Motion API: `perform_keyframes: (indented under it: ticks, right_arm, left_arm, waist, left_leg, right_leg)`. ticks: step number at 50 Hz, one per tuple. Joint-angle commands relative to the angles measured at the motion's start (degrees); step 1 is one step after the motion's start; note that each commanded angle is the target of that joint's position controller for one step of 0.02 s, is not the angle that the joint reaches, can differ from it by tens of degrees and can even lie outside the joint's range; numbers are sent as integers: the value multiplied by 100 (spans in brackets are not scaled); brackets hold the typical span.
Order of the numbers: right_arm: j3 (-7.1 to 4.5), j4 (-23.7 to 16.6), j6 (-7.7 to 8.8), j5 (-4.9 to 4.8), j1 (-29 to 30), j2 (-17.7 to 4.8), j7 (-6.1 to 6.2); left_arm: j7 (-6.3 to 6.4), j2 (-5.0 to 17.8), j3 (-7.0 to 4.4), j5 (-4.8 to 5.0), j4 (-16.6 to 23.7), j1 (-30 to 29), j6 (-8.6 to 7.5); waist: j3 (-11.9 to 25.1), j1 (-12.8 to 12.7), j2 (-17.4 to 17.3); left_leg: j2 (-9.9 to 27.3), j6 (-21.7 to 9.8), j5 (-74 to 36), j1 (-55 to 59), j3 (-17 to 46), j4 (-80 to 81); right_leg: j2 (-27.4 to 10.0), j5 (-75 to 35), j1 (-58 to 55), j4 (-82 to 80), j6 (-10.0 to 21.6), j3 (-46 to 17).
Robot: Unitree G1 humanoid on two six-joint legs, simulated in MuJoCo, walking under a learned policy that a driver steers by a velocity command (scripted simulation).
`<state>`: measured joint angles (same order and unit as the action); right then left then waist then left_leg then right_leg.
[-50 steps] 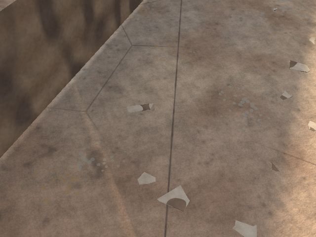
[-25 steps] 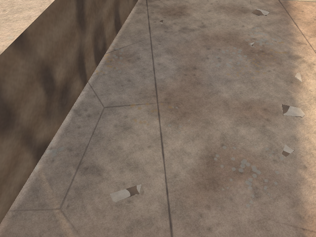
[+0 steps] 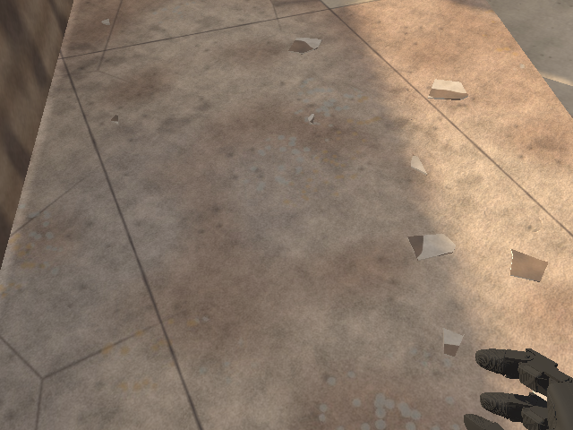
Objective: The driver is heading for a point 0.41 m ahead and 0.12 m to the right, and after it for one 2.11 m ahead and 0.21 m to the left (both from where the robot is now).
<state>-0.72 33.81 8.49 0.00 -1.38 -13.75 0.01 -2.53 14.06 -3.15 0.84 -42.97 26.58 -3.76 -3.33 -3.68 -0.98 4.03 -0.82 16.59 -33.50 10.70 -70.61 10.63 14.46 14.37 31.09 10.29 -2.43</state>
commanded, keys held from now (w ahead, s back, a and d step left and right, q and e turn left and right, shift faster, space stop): w+e+shift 0.26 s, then e+shift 0.06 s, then q+shift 0.68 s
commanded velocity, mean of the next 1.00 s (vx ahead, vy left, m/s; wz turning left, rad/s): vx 0.49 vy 0.00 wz -0.08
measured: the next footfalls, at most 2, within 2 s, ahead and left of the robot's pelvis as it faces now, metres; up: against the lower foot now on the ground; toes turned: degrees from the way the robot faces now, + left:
left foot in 0.24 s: +0.45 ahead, +0.16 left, +0.00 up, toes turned -22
right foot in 0.62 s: +0.57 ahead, -0.14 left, +0.00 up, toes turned -15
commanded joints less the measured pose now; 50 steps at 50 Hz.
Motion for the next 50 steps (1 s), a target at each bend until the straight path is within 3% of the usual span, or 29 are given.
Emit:
perform_keyframes:
  ticks: [1,4,6,9,10,11,12,13,14,15,16,17,18,19,21,23,26,28,30,31,32,33,34,35,36,38,43,48,50]
  right_arm:
    - [-226,-327,-106,154,28,-611,95]
    - [-151,-609,-86,89,796,-245,43]
    - [-251,-729,-42,-86,973,-407,-6]
    - [-439,-738,39,-258,892,-806,-55]
    - [-528,-675,77,-284,591,-970,-58]
    - [-676,-479,114,-302,-268,-1216,-36]
    - [-737,-246,79,-287,-1622,-1357,17]
    - [-734,-103,42,-38,-2478,-1648,22]
    - [-725,-14,32,74,-2406,-1653,-108]
    - [-610,-196,-40,69,-1940,-1019,-59]
    - [-536,-133,-143,107,-1595,-834,-6]
    - [-504,-21,-192,175,-1466,-807,2]
    - [-442,127,-184,219,-1414,-757,-6]
    - [-361,308,-140,200,-1440,-621,-43]
    - [-270,618,-72,50,-1422,-498,-111]
    - [-391,676,-123,-114,-1198,-1034,-101]
    - [-504,771,-274,-236,-1329,-1448,-24]
    - [-502,802,-296,-256,-1378,-1434,15]
    - [-473,747,-328,-247,-1419,-1311,33]
    - [-391,593,-340,-165,-1442,-1046,35]
    - [-216,552,-389,-98,-2129,-558,55]
    - [-260,706,-500,-105,-2868,-851,49]
    - [-356,698,-613,-192,-2798,-1122,64]
    - [-412,666,-746,-199,-2440,-1175,125]
    - [-464,647,-892,-187,-2276,-1179,191]
    - [-478,563,-1137,-150,-2301,-995,264]
    - [-408,143,-1174,-83,-1624,-629,152]
    - [-490,-109,-1279,-112,-1248,-876,-93]
    - [-562,-125,-1323,-97,-1327,-926,-128]
  left_arm:
    - [245,782,-190,83,714,-751,-180]
    - [341,821,-215,127,559,-567,-41]
    - [330,863,-253,177,464,-413,-11]
    - [399,811,-292,229,375,-455,23]
    - [412,837,-318,198,382,-541,50]
    - [389,848,-319,108,432,-737,71]
    - [310,661,-216,-66,618,-1038,69]
    - [250,-222,11,-29,785,-145,61]
    - [286,109,98,382,918,204,48]
    - [340,690,-16,359,838,-436,112]
    - [345,945,-88,181,966,-1136,140]
    - [329,891,-93,-33,1082,-1622,114]
    - [298,736,-90,-87,1199,-1725,89]
    - [266,572,-52,-19,1219,-1662,78]
    - [232,242,76,15,1161,-1554,69]
    - [180,201,150,-127,1180,-1749,-10]
    - [54,398,125,-130,1145,-2186,-112]
    - [85,684,15,-162,1148,-2289,-96]
    - [186,902,-100,-282,1079,-2061,-80]
    - [277,1240,-193,-371,1077,-1669,-64]
    - [363,1418,-191,-529,1138,-1359,44]
    - [314,1109,-108,-459,1133,-1249,160]
    - [258,1031,-120,-271,1133,-1512,222]
    - [246,815,-78,-144,1106,-1796,249]
    - [258,656,-32,-120,1085,-2116,268]
    - [280,689,-62,-220,1045,-2577,270]
    - [437,836,-199,-241,798,-2610,186]
    - [365,1157,-355,-57,608,-2539,233]
    - [317,1165,-384,49,529,-2536,264]
  waist:
    - [-191,436,-226]
    - [-115,7,317]
    - [71,-175,539]
    - [86,-54,837]
    - [212,150,928]
    - [726,663,955]
    - [1694,1353,904]
    - [2818,964,-1162]
    - [2859,739,-3001]
    - [1815,969,-1861]
    - [944,991,-752]
    - [448,912,-1]
    - [288,698,-5]
    - [285,538,-215]
    - [316,309,-357]
    - [459,222,-344]
    - [734,345,-426]
    - [726,250,-464]
    - [836,56,-449]
    - [1270,-75,-20]
    - [2110,64,1293]
    - [2802,185,1423]
    - [2514,250,1260]
    - [1892,289,922]
    - [1417,400,804]
    - [946,657,948]
    - [981,560,724]
    - [959,505,845]
    - [949,635,705]
  left_leg:
    - [-10,368,-793,58,-518,1418]
    - [-426,510,-2013,741,-811,3197]
    - [-628,579,-2224,1179,-737,3819]
    - [-519,505,-1921,1117,-351,4405]
    - [-500,402,-1637,1323,-386,4410]
    - [-499,205,-1487,2185,-476,4354]
    - [-33,-18,-971,3985,-258,3845]
    - [1398,-771,1333,6317,2272,4277]
    - [2200,-1215,3247,6528,4798,5399]
    - [1886,-1061,3010,5774,4006,5566]
    - [1639,-897,1104,4788,2686,5440]
    - [1322,-835,-991,3832,1734,5275]
    - [1146,-896,-2620,3205,1185,5202]
    - [1021,-955,-3655,2935,805,5175]
    - [904,-1057,-4549,2714,406,5279]
    - [822,-1162,-5011,2407,135,5419]
    - [559,-930,-4194,2103,-87,5451]
    - [507,-647,-3539,2202,39,5191]
    - [157,-336,-3274,1951,-6,4436]
    - [-238,-90,-2046,1346,-152,3374]
    - [-684,227,1896,196,-529,1510]
    - [-506,326,2707,74,-211,366]
    - [-304,469,2311,-372,-448,-208]
    - [-108,570,1878,-660,-654,-277]
    - [19,681,1530,-647,-684,-271]
    - [83,828,1062,-55,-839,-213]
    - [313,624,167,416,-1000,1231]
    - [182,234,12,1138,-1380,2531]
    - [-10,-20,-286,1634,-1582,3389]
  right_leg:
    - [-1127,-315,864,-1899,817,-2057]
    - [-758,-450,1072,-1613,422,-1654]
    - [-853,-19,861,-1467,312,-1971]
    - [-1160,-111,-224,-909,175,-2534]
    - [-1264,-793,-524,-558,107,-2612]
    - [-1148,-1881,-674,324,-57,-2471]
    - [-990,-2149,-20,1916,-280,-2101]
    - [-319,1243,1916,4110,-507,-1513]
    - [-622,1745,3218,5284,-619,-1052]
    - [-982,1179,3577,5609,-714,-901]
    - [-1136,797,3449,5455,-818,-680]
    - [-1248,645,3071,5151,-878,-573]
    - [-1310,728,2732,4925,-911,-596]
    - [-1340,945,2544,4613,-937,-581]
    - [-1305,1202,2367,3437,-996,-470]
    - [-1252,476,1813,2097,-1066,-66]
    - [-860,-1225,554,665,-1054,51]
    - [-858,-1790,112,-18,-895,-143]
    - [-963,-2475,-780,-600,-689,-105]
    - [-1715,-4126,-1754,-407,-435,-591]
    - [-3494,-6465,-2949,-70,372,-1925]
    - [-3875,-6660,-2931,125,784,-2317]
    - [-3722,-5043,-2577,-263,930,-2181]
    - [-3323,-3540,-1978,-643,730,-1812]
    - [-3058,-2672,-1347,-925,536,-1449]
    - [-2770,-2106,-148,-1370,379,-678]
    - [-2897,-1956,-81,-1538,376,202]
    - [-3139,-1633,-302,-1281,72,680]
    - [-3081,-1235,-298,-785,-279,922]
